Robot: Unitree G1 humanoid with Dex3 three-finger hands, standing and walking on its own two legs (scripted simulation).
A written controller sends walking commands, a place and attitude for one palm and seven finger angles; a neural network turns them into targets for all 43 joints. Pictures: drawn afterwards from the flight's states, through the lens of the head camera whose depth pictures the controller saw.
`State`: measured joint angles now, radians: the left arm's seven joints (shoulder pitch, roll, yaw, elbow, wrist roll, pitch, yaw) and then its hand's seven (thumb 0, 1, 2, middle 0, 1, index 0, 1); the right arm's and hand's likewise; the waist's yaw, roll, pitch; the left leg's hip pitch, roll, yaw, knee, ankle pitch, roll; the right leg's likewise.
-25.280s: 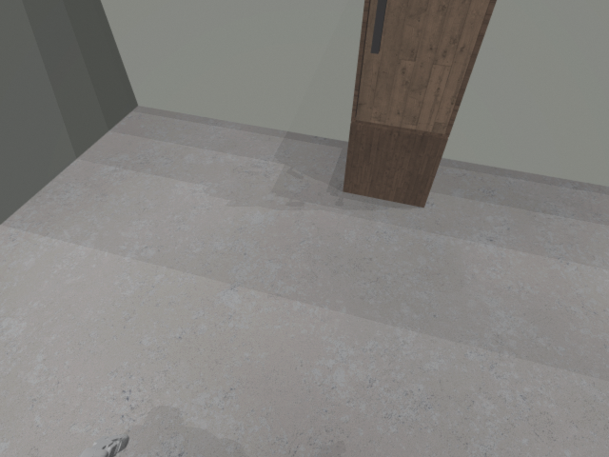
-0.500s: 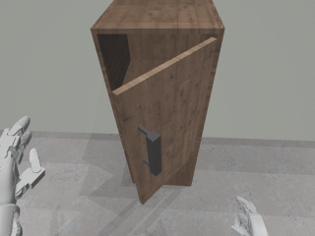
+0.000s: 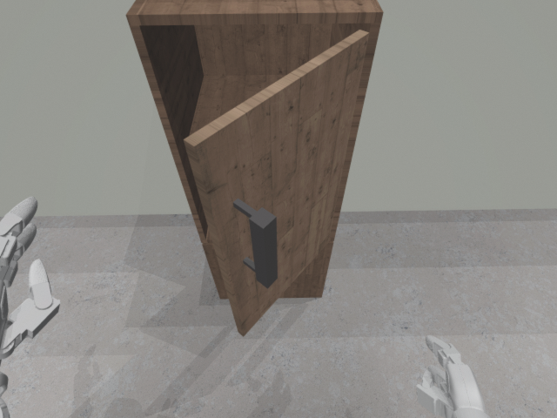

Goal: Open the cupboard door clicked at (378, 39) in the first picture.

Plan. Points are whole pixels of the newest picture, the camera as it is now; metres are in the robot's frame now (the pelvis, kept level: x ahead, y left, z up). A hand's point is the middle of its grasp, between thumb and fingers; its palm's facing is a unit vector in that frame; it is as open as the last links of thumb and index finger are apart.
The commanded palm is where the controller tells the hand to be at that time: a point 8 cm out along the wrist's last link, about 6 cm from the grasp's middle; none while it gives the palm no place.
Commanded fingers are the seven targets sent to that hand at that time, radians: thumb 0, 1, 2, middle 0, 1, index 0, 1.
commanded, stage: step back with the hand held close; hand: left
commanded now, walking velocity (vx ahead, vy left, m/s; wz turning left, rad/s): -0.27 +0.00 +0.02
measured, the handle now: (254, 244) +0.36 +0.07 +0.03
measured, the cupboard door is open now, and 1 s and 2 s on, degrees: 49 49 49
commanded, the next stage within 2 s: stop stepping back and stand still in 0.78 s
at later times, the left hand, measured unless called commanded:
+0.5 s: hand out of the picture +0.10 +0.27 +0.15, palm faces +0.47 -0.77 -0.43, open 7.4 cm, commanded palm +0.04 +0.31 +0.17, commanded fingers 0.00 0.90 0.90 -0.20 -0.30 -0.20 -0.30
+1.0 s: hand out of the picture +0.01 +0.26 +0.15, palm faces +0.42 -0.78 -0.47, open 7.4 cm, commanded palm -0.06 +0.30 +0.17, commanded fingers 0.00 0.90 0.90 -0.20 -0.30 -0.20 -0.30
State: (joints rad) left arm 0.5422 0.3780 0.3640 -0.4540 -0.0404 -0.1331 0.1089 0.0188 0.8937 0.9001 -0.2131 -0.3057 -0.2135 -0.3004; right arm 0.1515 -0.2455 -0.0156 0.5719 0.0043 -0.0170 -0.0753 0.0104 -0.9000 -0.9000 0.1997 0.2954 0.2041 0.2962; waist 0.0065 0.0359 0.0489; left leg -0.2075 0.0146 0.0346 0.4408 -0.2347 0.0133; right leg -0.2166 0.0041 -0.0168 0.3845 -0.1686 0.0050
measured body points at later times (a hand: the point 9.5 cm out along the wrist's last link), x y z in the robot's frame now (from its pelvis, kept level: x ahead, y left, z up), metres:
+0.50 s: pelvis -0.09 +0.01 -0.02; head -0.08 +0.02 +0.43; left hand +0.07 +0.31 +0.18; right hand +0.08 -0.22 -0.10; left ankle -0.01 +0.11 -0.74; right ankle +0.02 -0.12 -0.74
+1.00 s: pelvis -0.18 -0.01 +0.00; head -0.15 +0.02 +0.44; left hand -0.02 +0.30 +0.18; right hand +0.02 -0.23 -0.08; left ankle -0.18 +0.09 -0.72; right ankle -0.18 -0.11 -0.74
